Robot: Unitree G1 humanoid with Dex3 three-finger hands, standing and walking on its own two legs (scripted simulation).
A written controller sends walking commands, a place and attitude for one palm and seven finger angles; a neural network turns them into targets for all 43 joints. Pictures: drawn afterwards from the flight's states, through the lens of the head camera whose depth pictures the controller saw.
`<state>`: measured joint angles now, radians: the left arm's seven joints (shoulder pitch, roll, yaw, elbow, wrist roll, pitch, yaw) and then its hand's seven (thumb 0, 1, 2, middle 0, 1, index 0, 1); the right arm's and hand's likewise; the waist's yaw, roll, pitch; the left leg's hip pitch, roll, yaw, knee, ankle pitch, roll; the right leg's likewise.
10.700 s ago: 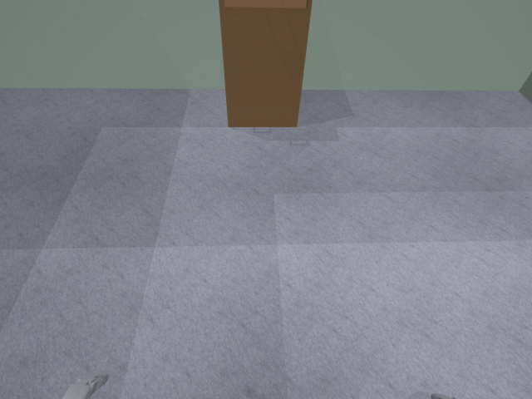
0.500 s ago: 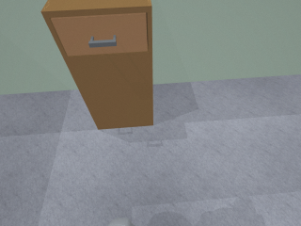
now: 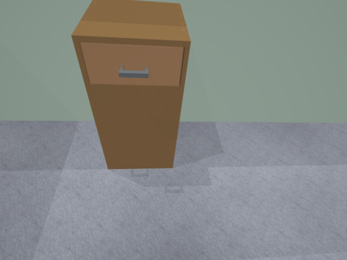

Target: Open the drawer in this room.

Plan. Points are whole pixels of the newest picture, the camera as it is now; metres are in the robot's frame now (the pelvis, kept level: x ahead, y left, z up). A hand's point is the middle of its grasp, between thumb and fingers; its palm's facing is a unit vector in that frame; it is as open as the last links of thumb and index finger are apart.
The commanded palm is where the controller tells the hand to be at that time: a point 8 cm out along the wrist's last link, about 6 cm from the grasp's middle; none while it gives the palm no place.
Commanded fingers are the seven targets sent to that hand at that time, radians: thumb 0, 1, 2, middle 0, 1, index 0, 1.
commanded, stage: take the last steps up to it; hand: left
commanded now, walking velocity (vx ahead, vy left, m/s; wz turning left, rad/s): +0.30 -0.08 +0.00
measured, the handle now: (134, 71) +0.79 +0.19 +0.00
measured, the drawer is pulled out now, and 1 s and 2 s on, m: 0.00 0.00 0.00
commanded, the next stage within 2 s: come to a stop and stand still in 0.78 s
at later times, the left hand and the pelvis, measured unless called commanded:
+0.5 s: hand out of the picture +0.11 +0.11 -0.17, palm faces +0.09 -0.97 -0.22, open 7.2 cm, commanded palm none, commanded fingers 0.00 0.90 0.90 -0.20 -0.30 -0.20 -0.30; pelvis +0.12 -0.08 +0.00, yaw +2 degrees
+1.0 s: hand (126, 209) +0.30 +0.15 -0.18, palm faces +0.09 -0.98 -0.19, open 7.4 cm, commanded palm none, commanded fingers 0.00 0.90 0.90 -0.20 -0.30 -0.20 -0.30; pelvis +0.27 -0.04 +0.00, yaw +3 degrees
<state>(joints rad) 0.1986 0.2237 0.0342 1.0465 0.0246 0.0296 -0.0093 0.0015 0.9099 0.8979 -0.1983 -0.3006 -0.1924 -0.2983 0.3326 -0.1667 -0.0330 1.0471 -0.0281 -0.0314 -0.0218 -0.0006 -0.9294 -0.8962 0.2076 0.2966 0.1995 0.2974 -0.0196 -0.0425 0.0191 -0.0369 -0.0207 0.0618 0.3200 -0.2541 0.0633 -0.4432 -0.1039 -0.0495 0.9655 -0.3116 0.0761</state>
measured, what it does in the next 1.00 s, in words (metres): walks ahead: right foot, then left foot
